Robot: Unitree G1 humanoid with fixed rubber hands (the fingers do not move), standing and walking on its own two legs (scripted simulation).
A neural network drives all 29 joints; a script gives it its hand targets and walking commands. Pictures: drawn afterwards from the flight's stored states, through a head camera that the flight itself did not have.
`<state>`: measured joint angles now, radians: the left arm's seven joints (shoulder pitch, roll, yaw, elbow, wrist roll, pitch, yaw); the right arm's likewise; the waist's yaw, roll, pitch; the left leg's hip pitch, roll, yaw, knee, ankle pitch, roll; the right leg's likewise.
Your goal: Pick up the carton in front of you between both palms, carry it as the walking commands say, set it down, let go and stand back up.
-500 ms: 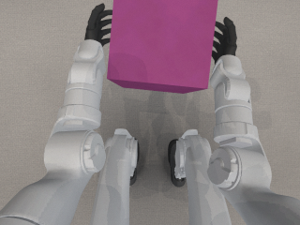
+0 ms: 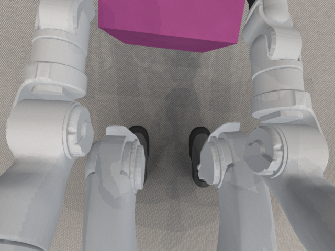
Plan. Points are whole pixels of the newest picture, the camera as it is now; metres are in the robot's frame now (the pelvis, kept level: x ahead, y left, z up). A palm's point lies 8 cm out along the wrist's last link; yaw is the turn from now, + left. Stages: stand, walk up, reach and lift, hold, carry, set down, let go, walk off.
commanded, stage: set down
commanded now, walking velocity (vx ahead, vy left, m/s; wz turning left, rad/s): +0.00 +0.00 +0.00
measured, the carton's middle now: out of the picture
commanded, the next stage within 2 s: none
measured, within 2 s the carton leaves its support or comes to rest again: rests again in 0.40 s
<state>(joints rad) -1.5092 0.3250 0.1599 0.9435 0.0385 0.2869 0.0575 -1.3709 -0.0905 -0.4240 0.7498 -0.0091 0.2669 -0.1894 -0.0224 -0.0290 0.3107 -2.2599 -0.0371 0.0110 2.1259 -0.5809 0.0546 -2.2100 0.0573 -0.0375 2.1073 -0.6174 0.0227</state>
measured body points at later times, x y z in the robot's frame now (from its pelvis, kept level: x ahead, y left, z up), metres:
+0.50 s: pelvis -0.01 -0.01 -0.03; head +0.36 +0.03 +0.21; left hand +0.57 +0.17 -0.20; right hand +0.55 -0.14 -0.20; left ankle +0.10 +0.10 -0.36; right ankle +0.10 -0.12 -0.36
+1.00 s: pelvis -0.01 +0.00 -0.04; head +0.36 +0.04 +0.20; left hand +0.57 +0.17 -0.21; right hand +0.55 -0.14 -0.20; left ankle +0.10 +0.10 -0.36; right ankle +0.10 -0.12 -0.36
